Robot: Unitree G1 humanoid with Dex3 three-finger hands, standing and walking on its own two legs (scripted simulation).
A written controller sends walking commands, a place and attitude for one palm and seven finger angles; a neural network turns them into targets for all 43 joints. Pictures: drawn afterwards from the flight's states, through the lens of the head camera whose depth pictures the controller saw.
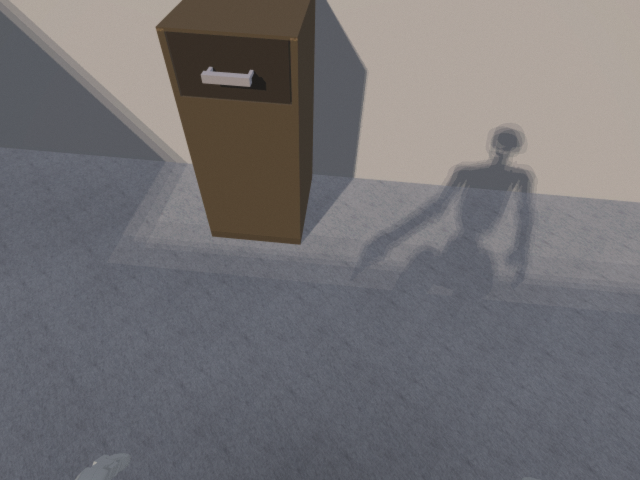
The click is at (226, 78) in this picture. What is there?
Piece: drawer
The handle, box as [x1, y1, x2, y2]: [201, 67, 253, 86]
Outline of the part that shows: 201,73 202,82 205,83 249,86 251,83 251,76 253,70 250,70 247,74 214,72 212,70 212,67 209,67 206,71 203,71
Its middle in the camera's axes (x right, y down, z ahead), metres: -0.26 -0.45 +1.07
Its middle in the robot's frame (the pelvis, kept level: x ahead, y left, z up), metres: +1.09 +0.31 -0.03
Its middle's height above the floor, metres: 0.73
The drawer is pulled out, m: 0.00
